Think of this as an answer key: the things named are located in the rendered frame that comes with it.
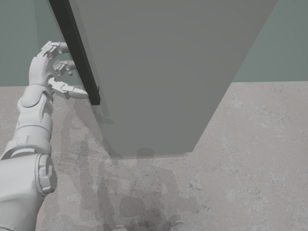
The robot shin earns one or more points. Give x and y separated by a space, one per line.
179 222
121 226

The left robot hand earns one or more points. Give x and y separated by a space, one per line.
41 71

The fridge door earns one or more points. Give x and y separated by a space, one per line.
163 66

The left robot upper arm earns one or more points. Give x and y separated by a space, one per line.
24 183

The left robot shin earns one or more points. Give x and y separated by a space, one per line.
121 226

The right robot shin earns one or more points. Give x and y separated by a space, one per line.
179 222

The left robot forearm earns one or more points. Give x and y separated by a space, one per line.
33 131

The handle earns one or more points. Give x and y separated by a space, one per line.
65 18

